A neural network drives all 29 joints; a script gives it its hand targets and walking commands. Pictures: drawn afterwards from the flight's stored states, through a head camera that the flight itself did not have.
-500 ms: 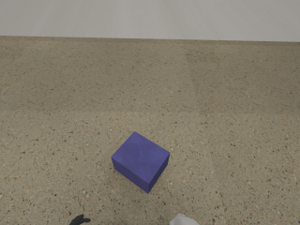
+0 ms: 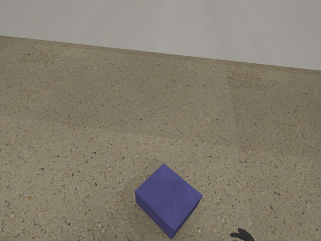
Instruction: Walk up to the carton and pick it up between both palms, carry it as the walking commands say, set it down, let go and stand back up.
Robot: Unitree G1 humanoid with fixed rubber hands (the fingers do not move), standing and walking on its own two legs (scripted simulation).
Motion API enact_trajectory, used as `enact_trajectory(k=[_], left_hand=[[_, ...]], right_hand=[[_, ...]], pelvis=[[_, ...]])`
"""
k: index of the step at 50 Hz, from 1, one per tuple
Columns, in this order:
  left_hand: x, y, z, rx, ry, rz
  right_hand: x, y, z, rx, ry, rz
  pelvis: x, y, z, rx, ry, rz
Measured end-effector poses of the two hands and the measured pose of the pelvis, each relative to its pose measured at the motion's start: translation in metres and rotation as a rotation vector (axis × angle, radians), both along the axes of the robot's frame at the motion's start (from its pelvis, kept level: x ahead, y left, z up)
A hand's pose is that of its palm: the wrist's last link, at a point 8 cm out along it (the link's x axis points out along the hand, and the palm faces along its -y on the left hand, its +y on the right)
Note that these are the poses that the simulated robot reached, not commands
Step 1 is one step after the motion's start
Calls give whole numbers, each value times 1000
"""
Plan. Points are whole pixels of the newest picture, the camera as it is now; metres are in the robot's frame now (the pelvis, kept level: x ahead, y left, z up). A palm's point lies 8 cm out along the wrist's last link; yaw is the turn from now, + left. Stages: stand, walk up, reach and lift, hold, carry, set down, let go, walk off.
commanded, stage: walk up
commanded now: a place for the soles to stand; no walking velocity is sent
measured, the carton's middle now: (167, 199) +0.49 -0.03 -0.66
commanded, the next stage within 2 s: none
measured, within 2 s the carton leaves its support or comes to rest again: neither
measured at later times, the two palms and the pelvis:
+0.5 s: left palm out of the picture +0.08 +0.23 -0.12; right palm out of the picture +0.04 -0.25 -0.11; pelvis +0.01 +0.00 +0.02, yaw -3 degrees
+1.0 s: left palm out of the picture +0.14 +0.38 -0.12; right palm out of the picture +0.14 -0.18 -0.12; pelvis +0.03 +0.10 -0.03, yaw -14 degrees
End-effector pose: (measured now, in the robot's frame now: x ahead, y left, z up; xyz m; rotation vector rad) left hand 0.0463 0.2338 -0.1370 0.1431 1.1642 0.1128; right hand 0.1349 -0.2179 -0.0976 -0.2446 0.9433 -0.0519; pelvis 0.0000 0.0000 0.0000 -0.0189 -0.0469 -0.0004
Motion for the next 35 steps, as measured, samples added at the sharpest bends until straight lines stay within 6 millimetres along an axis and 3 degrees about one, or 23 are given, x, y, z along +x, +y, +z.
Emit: enact_trajectory(k=[6, 14, 29, 32, 35], left_hand=[[27, 0, 11, -1, -26, -33], [48, 3, 20, 21, -47, -64], [29, -3, 20, 42, 57, -107], [25, -4, 21, 53, 65, -110], [16, 11, 25, 122, 58, -93]], right_hand=[[10, -5, 9, -4, -8, -20], [-24, -23, 2, -22, 87, -83], [-111, -34, -17, 1, 292, -188], [-117, -36, -19, 2, 312, -194], [-104, -45, -19, -27, 278, -180]], pelvis=[[8, 3, 9, 7, 17, -13], [11, 3, 13, 16, 17, -28], [9, -2, 17, 23, 11, -67], [9, -3, 17, 24, 16, -81], [7, 5, 13, 12, 33, -118]])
